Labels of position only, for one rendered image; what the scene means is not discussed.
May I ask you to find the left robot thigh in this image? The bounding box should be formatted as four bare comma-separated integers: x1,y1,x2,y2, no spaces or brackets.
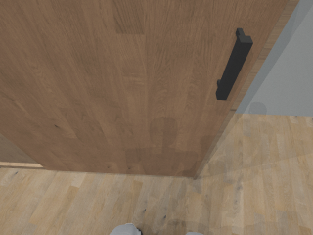
110,224,141,235

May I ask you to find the wardrobe door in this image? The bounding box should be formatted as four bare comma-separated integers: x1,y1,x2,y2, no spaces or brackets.
0,0,288,177
0,133,38,164

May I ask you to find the handle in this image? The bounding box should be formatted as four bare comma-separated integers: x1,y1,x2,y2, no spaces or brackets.
215,27,253,101

